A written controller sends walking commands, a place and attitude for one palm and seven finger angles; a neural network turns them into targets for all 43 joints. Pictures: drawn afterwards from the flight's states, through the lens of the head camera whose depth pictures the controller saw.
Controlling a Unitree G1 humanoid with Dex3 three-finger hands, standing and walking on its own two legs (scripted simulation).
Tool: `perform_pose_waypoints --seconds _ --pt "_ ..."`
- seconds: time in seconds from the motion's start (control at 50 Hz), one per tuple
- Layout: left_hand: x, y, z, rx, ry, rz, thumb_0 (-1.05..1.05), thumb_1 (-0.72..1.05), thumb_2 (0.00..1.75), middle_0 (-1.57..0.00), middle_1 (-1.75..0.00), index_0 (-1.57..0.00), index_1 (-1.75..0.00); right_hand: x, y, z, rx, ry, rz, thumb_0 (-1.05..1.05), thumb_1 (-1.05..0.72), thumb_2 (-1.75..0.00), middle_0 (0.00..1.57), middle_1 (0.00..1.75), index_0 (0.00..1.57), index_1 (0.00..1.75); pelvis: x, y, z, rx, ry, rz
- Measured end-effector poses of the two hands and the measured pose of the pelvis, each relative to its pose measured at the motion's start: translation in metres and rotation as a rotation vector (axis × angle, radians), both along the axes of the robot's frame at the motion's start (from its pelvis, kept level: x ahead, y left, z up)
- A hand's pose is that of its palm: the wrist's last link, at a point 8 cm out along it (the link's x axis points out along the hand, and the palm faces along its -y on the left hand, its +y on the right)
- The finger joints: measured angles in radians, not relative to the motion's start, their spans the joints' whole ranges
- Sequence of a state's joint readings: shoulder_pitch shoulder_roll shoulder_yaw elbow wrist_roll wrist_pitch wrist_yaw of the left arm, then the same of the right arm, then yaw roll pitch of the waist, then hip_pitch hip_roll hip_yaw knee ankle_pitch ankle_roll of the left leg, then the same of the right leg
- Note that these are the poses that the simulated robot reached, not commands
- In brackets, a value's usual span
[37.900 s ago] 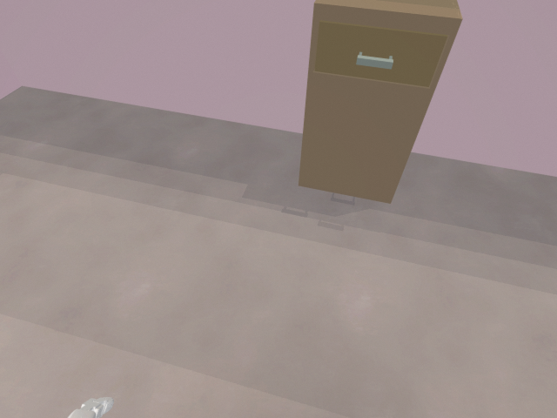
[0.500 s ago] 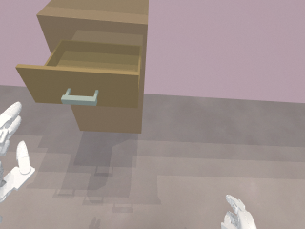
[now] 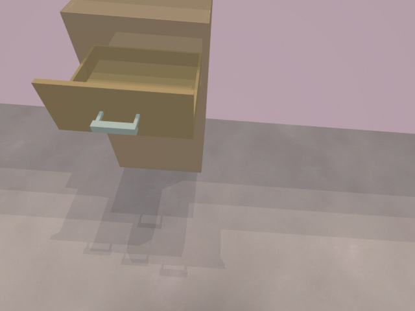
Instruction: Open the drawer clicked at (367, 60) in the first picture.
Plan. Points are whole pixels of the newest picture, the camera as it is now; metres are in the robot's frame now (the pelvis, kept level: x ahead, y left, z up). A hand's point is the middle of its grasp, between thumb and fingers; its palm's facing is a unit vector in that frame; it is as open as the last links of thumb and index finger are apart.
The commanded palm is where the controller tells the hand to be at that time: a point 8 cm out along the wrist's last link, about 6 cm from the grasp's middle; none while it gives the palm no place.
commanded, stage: let the arm hang, fingers relaxed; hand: left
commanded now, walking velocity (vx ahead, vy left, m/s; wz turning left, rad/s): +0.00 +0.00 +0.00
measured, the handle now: (116, 122) +0.58 +0.30 -0.05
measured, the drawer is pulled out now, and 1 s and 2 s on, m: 0.30 0.30 0.30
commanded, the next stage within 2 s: look to check the result in 0.70 s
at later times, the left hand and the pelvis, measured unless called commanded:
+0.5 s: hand out of the picture +0.02 +0.18 -0.17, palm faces -0.01 -0.98 -0.20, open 7.4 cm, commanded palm none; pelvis +0.00 +0.01 +0.00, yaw -2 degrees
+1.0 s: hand out of the picture +0.01 +0.17 -0.17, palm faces +0.00 -0.98 -0.19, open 7.4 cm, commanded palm none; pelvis +0.02 +0.00 +0.01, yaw -2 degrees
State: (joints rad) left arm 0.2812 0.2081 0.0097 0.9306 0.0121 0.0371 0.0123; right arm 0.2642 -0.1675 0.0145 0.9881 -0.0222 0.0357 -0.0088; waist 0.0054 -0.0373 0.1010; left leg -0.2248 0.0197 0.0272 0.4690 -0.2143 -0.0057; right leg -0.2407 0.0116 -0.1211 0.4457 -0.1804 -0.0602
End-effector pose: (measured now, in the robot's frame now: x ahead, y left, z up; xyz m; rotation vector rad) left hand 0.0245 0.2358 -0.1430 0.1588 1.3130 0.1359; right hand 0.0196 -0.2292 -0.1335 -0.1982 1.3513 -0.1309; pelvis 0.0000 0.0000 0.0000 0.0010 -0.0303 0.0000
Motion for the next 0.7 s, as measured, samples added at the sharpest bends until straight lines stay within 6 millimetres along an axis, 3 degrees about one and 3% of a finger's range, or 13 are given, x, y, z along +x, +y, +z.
perform_pose_waypoints --seconds 0.1,0.2,0.32,0.52,0.7 --pt "-0.039 0.011 0.007 0.038 0.129 0.021 -0.01 0.95 0.89 -0.2 -0.3 -0.2 -0.3 -0.038 0.006 -0.006 0.023 0.104 -0.045 0.0 -0.91 -0.9 0.2 0.3 0.2 0.3 0.001 0.002 0.003 -0.003 -0.002 -0.005" --pt "-0.053 0.017 0.012 0.065 0.177 0.03 0.0 0.93 0.89 -0.2 -0.3 -0.2 -0.3 -0.058 0.015 -0.011 0.05 0.144 -0.076 0.0 -0.91 -0.9 0.2 0.3 0.2 0.3 0.001 0.004 0.004 -0.001 -0.008 -0.013" --pt "-0.042 0.012 0.012 0.061 0.152 0.022 0.0 0.91 0.9 -0.2 -0.3 -0.19 -0.3 -0.064 0.027 -0.015 0.078 0.148 -0.095 0.0 -0.91 -0.9 0.2 0.3 0.2 0.3 0.001 0.005 0.004 0.003 -0.011 -0.021" --pt "-0.008 -0.009 0.004 0.008 0.069 -0.006 0.0 0.91 0.9 -0.2 -0.3 -0.2 -0.3 -0.057 0.037 -0.015 0.09 0.117 -0.115 0.0 -0.91 -0.9 0.2 0.3 0.2 0.3 0.003 0.005 0.004 0.006 -0.011 -0.027" --pt "-0.007 -0.009 0.003 0.005 0.083 0.002 0.0 0.92 0.9 -0.2 -0.3 -0.2 -0.3 -0.053 0.037 -0.013 0.084 0.118 -0.123 0.0 -0.91 -0.9 0.2 0.3 0.2 0.3 0.009 0.005 0.005 0.007 -0.006 -0.028"
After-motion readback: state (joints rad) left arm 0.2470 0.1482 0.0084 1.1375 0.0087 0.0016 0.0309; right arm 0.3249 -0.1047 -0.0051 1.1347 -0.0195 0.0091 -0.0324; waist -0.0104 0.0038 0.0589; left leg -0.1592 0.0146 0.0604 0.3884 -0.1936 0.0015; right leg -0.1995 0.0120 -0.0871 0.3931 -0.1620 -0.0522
